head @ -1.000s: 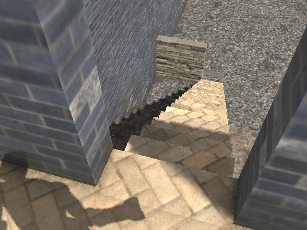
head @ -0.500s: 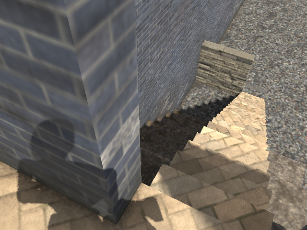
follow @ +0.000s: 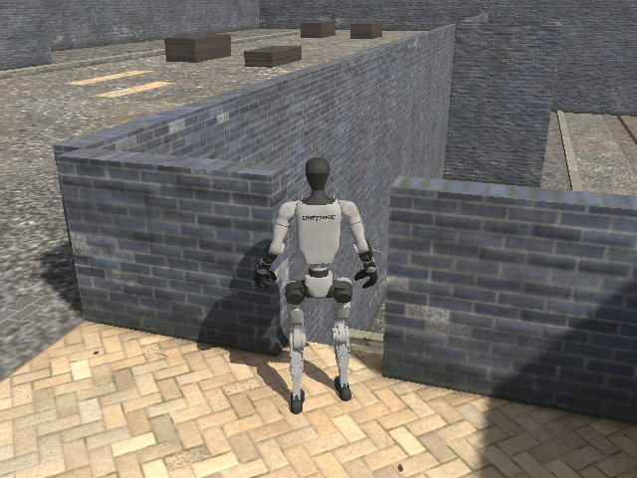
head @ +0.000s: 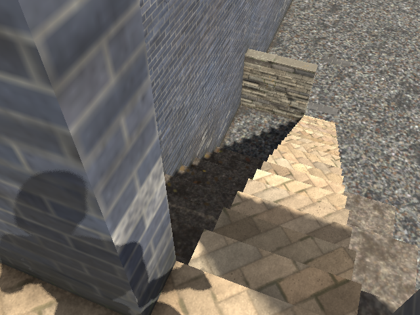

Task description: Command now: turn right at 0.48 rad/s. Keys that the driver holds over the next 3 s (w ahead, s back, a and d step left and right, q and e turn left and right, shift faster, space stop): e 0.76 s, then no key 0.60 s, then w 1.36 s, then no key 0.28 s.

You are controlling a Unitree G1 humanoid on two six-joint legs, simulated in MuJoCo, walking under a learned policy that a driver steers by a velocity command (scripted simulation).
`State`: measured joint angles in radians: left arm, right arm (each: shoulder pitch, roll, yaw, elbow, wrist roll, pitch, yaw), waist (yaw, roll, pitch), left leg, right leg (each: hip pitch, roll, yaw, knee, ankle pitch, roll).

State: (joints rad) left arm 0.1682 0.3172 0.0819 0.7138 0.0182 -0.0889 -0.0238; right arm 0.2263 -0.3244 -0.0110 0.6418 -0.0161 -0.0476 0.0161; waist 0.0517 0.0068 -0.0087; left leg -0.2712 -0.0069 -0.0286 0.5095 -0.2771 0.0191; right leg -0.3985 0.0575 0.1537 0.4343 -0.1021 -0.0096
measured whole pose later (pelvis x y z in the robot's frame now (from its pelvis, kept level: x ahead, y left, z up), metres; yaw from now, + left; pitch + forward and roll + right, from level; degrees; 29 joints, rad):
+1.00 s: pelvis -0.06 +0.04 +0.00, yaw -32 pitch +5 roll +1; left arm 0.25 0.23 0.04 0.59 -0.01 -0.07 -0.03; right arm 0.31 -0.29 -0.02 0.80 0.00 -0.08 0.00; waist -0.03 -0.01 -0.06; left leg -0.27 0.01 0.03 0.50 -0.28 0.00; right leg -0.44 0.07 0.16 0.56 -0.22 0.00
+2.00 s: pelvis -0.08 -0.06 +0.01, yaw -34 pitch +1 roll -1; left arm 0.23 0.24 0.01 0.71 0.02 0.05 0.00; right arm 0.19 -0.31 -0.07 0.83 -0.01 0.05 -0.02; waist -0.02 0.03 0.04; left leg -0.42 0.04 0.04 1.03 -0.52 -0.04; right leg -0.22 0.07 0.01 0.43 -0.22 -0.06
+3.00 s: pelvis -0.11 -0.06 +0.01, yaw -34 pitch -2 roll +0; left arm 0.13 0.27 0.00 1.06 0.02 -0.03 0.04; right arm 0.13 -0.26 -0.05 0.96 -0.01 0.00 -0.02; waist -0.01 0.01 0.05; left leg -0.12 -0.03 0.00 0.34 -0.19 0.03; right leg -0.14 0.08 0.01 0.31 -0.14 -0.07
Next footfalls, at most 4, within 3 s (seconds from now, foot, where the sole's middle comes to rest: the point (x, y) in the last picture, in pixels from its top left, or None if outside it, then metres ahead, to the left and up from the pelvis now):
0.46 right None -0.05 -0.10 -0.77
0.96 left None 0.01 0.14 -0.77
1.82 right None -0.10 -0.15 -0.77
2.24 left None -0.02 0.00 -0.77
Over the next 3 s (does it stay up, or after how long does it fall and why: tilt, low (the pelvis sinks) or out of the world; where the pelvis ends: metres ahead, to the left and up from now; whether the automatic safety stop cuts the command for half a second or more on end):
stays up -0.11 -0.06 0.01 its command is cut before an obstacle after 1.4 s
